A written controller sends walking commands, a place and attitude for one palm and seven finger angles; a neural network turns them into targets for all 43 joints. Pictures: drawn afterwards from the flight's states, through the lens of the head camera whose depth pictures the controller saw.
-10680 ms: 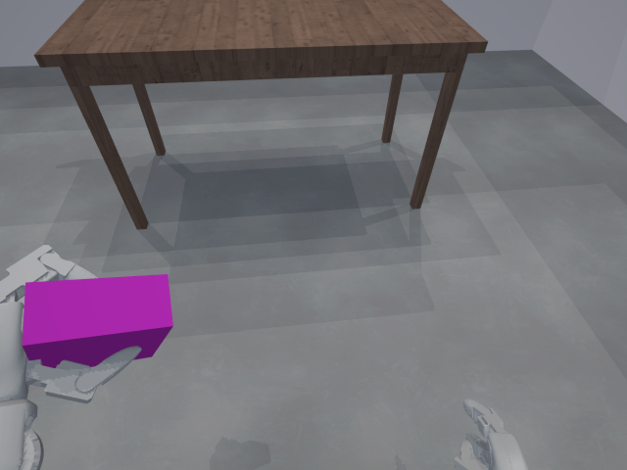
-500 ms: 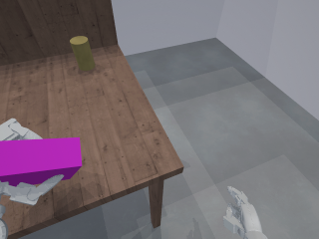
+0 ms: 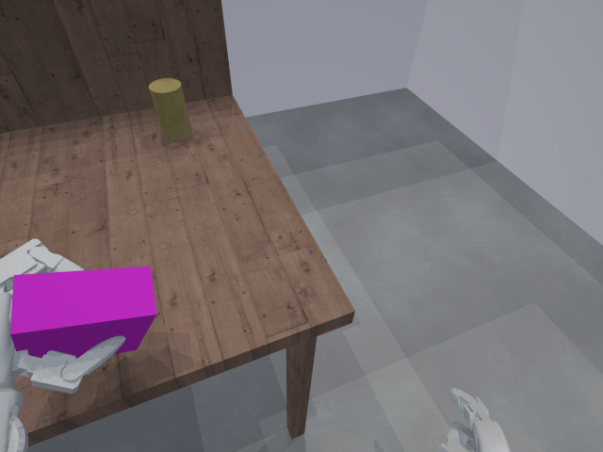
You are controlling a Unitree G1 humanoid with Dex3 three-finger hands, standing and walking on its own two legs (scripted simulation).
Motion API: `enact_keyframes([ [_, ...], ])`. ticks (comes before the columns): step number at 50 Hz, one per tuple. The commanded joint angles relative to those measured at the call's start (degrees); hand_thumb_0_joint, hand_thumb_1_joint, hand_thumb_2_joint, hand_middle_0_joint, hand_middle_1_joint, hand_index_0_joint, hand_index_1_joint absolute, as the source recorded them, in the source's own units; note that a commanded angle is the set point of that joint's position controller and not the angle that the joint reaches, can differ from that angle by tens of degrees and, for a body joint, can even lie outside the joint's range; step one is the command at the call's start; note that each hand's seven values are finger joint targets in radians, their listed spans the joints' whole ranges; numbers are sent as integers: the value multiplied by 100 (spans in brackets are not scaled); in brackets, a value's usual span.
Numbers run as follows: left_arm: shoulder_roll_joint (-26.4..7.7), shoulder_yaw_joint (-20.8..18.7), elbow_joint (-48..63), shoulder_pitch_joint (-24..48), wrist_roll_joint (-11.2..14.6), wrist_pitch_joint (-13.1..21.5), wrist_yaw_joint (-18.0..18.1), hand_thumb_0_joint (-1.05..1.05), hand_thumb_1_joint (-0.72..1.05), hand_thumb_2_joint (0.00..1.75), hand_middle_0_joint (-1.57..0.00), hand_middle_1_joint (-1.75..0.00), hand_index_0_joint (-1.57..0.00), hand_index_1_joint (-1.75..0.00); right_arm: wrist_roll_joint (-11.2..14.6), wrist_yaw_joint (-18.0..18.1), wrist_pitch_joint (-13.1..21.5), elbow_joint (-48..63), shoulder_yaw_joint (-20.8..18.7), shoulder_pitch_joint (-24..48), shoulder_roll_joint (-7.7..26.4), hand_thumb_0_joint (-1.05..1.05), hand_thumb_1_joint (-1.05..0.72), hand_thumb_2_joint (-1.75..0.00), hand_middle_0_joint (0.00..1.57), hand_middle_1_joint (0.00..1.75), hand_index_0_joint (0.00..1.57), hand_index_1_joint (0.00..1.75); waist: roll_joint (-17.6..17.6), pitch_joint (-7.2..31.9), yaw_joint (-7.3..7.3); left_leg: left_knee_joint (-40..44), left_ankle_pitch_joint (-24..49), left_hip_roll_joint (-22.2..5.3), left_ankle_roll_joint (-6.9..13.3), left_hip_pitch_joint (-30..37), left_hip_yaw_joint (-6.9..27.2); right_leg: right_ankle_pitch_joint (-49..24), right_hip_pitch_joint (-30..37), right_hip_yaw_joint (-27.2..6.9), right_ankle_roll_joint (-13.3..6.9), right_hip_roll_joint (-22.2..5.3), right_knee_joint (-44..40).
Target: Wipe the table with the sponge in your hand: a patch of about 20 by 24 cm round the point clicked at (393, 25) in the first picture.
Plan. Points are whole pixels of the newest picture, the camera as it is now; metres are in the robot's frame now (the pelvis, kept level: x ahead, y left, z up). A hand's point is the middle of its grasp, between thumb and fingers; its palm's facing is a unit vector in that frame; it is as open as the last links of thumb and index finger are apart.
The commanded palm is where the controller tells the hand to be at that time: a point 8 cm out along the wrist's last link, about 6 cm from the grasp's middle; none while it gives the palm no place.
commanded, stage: come to a stop and stand still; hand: left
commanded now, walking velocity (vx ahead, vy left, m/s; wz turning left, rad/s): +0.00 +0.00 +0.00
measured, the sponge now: (104, 316) +0.22 +0.22 +0.14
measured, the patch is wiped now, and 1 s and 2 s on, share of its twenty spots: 0.00 0.00 0.00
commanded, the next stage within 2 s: look again from close up in 0.60 s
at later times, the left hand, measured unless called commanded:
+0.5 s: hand (55, 300) +0.23 +0.26 +0.15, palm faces +0.40 -0.85 -0.35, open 9.3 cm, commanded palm +0.17 +0.30 +0.17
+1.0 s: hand (103, 315) +0.23 +0.22 +0.13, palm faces +0.15 -0.90 -0.42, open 9.3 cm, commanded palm +0.17 +0.29 +0.17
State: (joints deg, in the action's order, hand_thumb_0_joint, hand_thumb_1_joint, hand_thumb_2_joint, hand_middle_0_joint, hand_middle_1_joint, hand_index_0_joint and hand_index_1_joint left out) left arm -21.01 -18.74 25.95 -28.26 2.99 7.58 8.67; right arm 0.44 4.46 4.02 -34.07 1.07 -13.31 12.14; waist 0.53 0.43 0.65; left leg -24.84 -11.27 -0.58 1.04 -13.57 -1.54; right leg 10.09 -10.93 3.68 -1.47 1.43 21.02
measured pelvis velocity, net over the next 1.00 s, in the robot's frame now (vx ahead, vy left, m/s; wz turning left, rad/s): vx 0.00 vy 0.02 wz -0.05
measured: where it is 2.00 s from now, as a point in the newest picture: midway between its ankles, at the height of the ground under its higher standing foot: outside the picture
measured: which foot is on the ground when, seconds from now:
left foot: down 0.00-1.00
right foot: down 0.00-1.00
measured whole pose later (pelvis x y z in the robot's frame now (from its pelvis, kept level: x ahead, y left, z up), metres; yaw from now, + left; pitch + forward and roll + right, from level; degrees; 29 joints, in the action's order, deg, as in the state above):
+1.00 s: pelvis +0.00 +0.02 -0.01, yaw -3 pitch +0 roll -1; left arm -20.4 -16.2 29.3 -29.4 1.8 10.8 2.1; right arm 1.1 -0.2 5.7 -31.6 0.2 -11.5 11.8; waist -0.5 -4.0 1.0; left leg -28.1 -13.6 0.5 3.0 -14.8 -5.3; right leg 12.5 -14.4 0.0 0.4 0.1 26.9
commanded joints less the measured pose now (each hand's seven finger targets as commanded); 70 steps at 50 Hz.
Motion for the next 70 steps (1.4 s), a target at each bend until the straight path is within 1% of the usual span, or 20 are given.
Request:
enact_keyframes([
  [1, -879, -593, 1311, 481, 27, 372, 120, 0, 10, 130, -120, -160, -120, -160, 7, 55, 343, 870, -242, 735, 663, 0, -90, -90, 20, 30, 20, 30, 251, 637, -109, 600, 76, -464, 21, -123, 627, -317, 527, -548, 77, -456, -212],
  [34, -825, -584, 1488, 432, 30, 395, 94, 0, 10, 130, -120, -160, -120, -160, 41, -3, 269, 920, -269, 665, 653, 0, -90, -90, 20, 30, 20, 30, 311, 768, -125, 437, 1258, -547, -80, 65, 658, -1121, 778, -381, 63, -507, 27],
  [35, -5389, -3911, 2589, 6589, -1026, 995, 51, 0, 10, 130, -120, -160, -120, -160, -249, -104, 591, 926, -314, -144, 840, 0, -90, -90, 20, 30, 20, 30, -349, -804, -195, -399, 1381, -580, 128, -1002, 283, -867, -621, -679, 248, -632, -394],
  [36, -2938, -2271, -170, 4916, -404, 687, -106, 0, 10, 130, -120, -160, -120, -160, 101, -95, 438, 333, -367, 493, 467, 0, -90, -90, 20, 30, 20, 30, 389, -159, -72, -286, 1121, -645, -46, 161, 493, -132, -960, -628, -263, -1042, -53],
  [37, -2179, -1639, 205, 3684, -254, 655, -185, 0, 10, 130, -120, -160, -120, -160, 18, -172, 420, 586, -452, 611, 596, 0, -90, -90, 20, 30, 20, 30, 165, 19, -206, 125, 1048, -526, -113, 303, 485, -571, -409, -733, -268, -700, 140],
  [41, -295, -139, 289, 945, 67, 659, -527, 0, 10, 130, -120, -160, -120, -160, 181, -543, 593, 871, -485, 519, 613, 0, -90, -90, 20, 30, 20, 30, 708, 1304, -300, 55, 1123, -485, 124, 941, 385, -867, 88, -762, 63, -578, 540],
  [44, -670, -296, 1559, 209, -28, 625, -517, 0, 10, 130, -120, -160, -120, -160, 143, -648, 525, 1144, -419, 714, 659, 0, -90, -90, 20, 30, 20, 30, 130, 1006, -326, 216, 462, -598, 163, 176, 378, -489, 417, -594, 108, -569, 377],
  [46, -1362, -1082, 1523, -8, -67, 606, -323, 0, 10, 130, -120, -160, -120, -160, 124, -544, 481, 1103, -394, 793, 689, 0, -90, -90, 20, 30, 20, 30, -351, 850, -319, 219, -106, -482, 70, 80, 286, -35, 279, -697, 10, -575, 152],
  [48, -1508, -1391, 1538, 202, -9, 654, -279, 0, 10, 130, -120, -160, -120, -160, 72, -382, 444, 1237, -337, 808, 625, 0, -90, -90, 20, 30, 20, 30, -780, 594, -239, 221, -242, -388, 37, -101, 360, 208, 130, -712, -27, -608, 39],
  [50, -1471, -1431, 1564, 573, 88, 726, -253, 0, 10, 130, -120, -160, -120, -160, 88, -236, 436, 1257, -300, 825, 581, 0, -90, -90, 20, 30, 20, 30, -392, 367, -147, 262, -322, -362, 44, -97, 420, 298, -77, -831, -54, -588, 19],
  [51, -1817, -1674, 1769, 919, 49, 748, -173, 0, 10, 130, -120, -160, -120, -160, 70, -178, 412, 1209, -306, 863, 665, 0, -90, -90, 20, 30, 20, 30, 118, 394, -136, 365, -410, -418, 61, -77, 484, 315, -86, -838, -56, -530, 173],
  [52, -1461, -1374, 1608, 992, 84, 752, -181, 0, 10, 130, -120, -160, -120, -160, 75, -141, 409, 1183, -298, 785, 577, 0, -90, -90, 20, 30, 20, 30, 440, 429, -127, 456, -486, -491, 105, -199, 511, 191, 115, -726, -41, -499, 292],
  [54, -1553, -1340, 1546, 1300, 57, 768, -189, 0, 10, 130, -120, -160, -120, -160, 93, -139, 499, 1152, -306, 697, 613, 0, -90, -90, 20, 30, 20, 30, 915, 400, -168, 477, -682, -495, 146, -291, 467, 74, 290, -733, -36, -472, 288],
  [59, -975, -754, 1458, 1171, -24, 821, -279, 0, 10, 130, -120, -160, -120, -160, 48, -218, 762, 962, -318, 589, 642, 0, -90, -90, 20, 30, 20, 30, 449, 687, -189, 177, 51, -389, 108, 293, 388, -510, 296, -779, -59, -560, 59],
  [60, -5231, -3810, 2687, 6301, -862, 1445, -283, 0, 10, 130, -120, -160, -120, -160, -367, -299, 1002, 735, -312, -29, 793, 0, -90, -90, 20, 30, 20, 30, 38, 43, -397, -446, 466, -362, 41, -335, 98, -1039, -524, -961, 112, -625, -411],
  [61, -2790, -2186, 126, 4423, -358, 1094, -356, 0, 10, 130, -120, -160, -120, -160, -8, -263, 832, 387, -315, 484, 528, 0, -90, -90, 20, 30, 20, 30, 670, 364, -162, -245, 514, -559, -64, 372, 425, -123, -771, -725, -358, -1014, 259],
  [62, -1640, -1331, 158, 2940, -158, 1004, -446, 0, 10, 130, -120, -160, -120, -160, -45, -326, 807, 601, -389, 521, 603, 0, -90, -90, 20, 30, 20, 30, 371, 345, -213, 221, 401, -504, -83, 492, 422, -169, -493, -754, -299, -605, 472],
  [63, -947, -743, -322, 2155, -107, 881, -514, 0, 10, 130, -120, -160, -120, -160, 43, -350, 841, 770, -444, 403, 758, 0, -90, -90, 20, 30, 20, 30, 645, 664, -251, 293, 381, -503, -24, 574, 387, -174, -317, -757, -192, -498, 514],
  [66, -222, -203, 42, 683, 17, 720, -585, 0, 10, 130, -120, -160, -120, -160, 166, -557, 690, 875, -444, 357, 673, 0, -90, -90, 20, 30, 20, 30, 1073, 796, -280, 560, 309, -745, 104, 622, 653, -78, -365, -456, -2, -378, 908],
  [70, -1015, -839, 875, 406, -74, 659, -423, 0, 10, 130, -120, -160, -120, -160, 140, -502, 507, 1162, -375, 587, 684, 0, -90, -90, 20, 30, 20, 30, -730, 514, -265, 447, 86, -688, 70, -124, 513, -232, 188, -438, 54, -466, 379],
])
